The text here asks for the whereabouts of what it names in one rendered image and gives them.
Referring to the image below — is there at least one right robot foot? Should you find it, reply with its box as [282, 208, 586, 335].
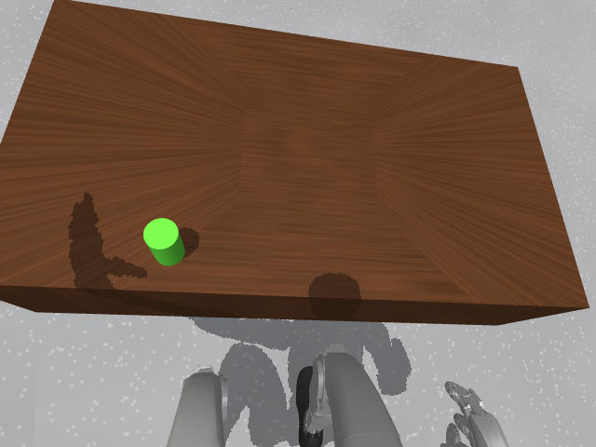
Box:
[296, 366, 323, 447]

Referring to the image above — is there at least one right robot hand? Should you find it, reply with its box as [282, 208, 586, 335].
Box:
[440, 381, 509, 447]

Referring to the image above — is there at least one can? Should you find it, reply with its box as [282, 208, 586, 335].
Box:
[143, 218, 185, 265]

